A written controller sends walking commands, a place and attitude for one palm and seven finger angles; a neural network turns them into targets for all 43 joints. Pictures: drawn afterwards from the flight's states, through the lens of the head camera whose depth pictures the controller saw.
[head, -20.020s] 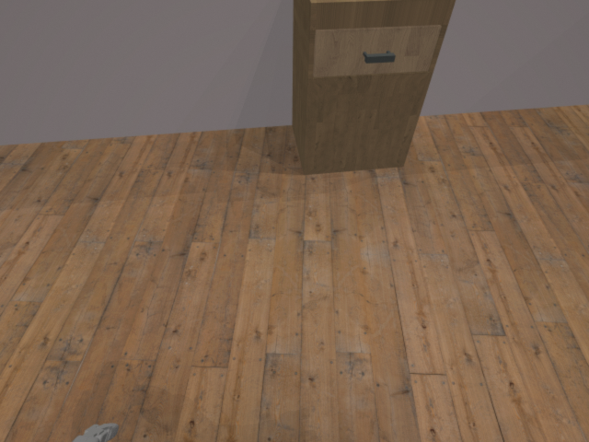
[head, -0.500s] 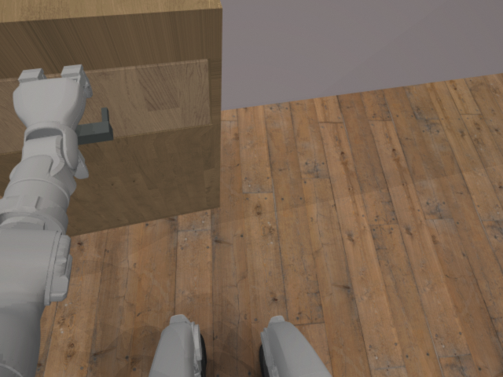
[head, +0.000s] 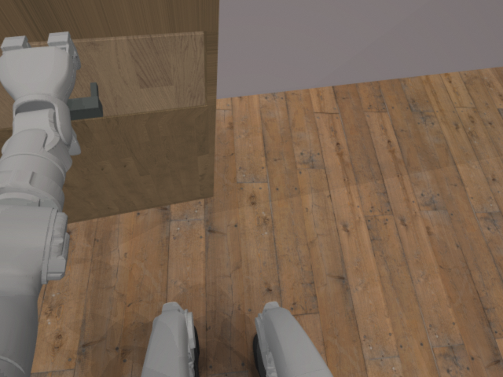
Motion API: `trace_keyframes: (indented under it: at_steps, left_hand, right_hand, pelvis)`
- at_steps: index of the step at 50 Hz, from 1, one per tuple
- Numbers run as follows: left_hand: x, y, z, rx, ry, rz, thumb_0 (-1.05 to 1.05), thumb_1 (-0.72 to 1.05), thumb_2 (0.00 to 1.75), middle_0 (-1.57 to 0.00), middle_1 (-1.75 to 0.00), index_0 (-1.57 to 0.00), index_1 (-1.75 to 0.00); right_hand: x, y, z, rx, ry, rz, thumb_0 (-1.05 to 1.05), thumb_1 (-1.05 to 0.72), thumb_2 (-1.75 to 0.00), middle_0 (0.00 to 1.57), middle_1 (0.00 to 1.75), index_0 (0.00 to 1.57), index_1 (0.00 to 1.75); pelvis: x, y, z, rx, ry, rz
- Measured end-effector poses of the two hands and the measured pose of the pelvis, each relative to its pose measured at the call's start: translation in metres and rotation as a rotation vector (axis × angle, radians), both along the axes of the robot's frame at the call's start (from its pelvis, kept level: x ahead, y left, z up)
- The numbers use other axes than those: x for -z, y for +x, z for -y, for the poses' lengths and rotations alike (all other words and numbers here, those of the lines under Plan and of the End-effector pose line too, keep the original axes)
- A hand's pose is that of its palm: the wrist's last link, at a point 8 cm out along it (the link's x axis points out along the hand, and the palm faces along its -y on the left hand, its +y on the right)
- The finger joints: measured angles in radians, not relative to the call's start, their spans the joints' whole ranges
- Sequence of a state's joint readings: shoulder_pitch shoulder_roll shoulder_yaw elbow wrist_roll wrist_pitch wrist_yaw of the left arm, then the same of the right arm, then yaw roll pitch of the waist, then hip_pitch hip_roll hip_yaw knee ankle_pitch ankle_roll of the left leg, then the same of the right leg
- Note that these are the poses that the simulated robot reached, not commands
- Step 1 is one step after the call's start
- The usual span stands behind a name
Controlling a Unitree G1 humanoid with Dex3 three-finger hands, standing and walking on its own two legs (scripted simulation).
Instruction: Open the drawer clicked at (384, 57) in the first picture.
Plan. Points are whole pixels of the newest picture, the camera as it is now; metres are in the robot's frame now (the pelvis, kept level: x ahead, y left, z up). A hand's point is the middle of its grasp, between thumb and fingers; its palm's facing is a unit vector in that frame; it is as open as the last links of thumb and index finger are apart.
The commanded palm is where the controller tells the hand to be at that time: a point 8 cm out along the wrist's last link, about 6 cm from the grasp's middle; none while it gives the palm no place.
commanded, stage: lower the fingers behind the handle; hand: left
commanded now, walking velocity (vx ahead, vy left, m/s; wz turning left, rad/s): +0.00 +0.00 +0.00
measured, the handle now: (64, 100) +0.60 +0.26 -0.02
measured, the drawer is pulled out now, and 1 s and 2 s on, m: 0.00 0.00 0.00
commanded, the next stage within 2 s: close the thumb around the handle in 1.12 s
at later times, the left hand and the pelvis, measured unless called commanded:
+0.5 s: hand (58, 104) +0.55 +0.25 +0.02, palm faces +0.02 +0.04 -1.00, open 13.8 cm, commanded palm +0.56 +0.23 +0.02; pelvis -0.03 +0.00 -0.04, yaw -2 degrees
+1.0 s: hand (71, 128) +0.55 +0.25 -0.04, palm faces -0.03 +0.01 -1.00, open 13.6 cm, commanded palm +0.56 +0.22 +0.00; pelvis +0.00 -0.01 -0.04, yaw -2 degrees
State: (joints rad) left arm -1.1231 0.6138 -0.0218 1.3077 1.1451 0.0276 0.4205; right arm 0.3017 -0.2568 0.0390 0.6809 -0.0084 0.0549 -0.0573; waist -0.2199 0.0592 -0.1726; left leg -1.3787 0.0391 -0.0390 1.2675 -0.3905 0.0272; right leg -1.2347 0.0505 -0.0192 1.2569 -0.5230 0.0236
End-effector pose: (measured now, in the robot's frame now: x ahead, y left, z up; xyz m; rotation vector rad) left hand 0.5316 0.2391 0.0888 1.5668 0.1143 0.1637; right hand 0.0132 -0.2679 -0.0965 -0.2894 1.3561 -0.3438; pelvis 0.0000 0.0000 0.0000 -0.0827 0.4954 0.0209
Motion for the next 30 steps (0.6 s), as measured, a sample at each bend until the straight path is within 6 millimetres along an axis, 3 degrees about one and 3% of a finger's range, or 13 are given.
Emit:
trace_keyframes:
  at_steps: [24,30]
  left_hand:
    - [0.010,-0.001,-0.002,0.004,0.031,-0.004,0.00,-0.49,0.30,-0.32,-1.22,-0.26,-1.37]
    - [0.049,-0.003,-0.007,0.000,0.049,-0.130,0.00,-0.49,0.30,-0.32,-1.23,-0.28,-1.30]
  right_hand:
    - [0.037,-0.045,-0.003,0.037,-0.015,0.000,0.00,-0.90,-0.90,0.20,0.30,0.20,0.30]
    - [0.044,-0.049,-0.002,0.046,-0.024,0.005,0.00,-0.90,-0.90,0.20,0.30,0.20,0.30]
  pelvis:
    - [0.040,-0.029,0.001,0.022,-0.006,-0.025]
    - [0.049,-0.031,0.002,0.034,-0.009,-0.045]
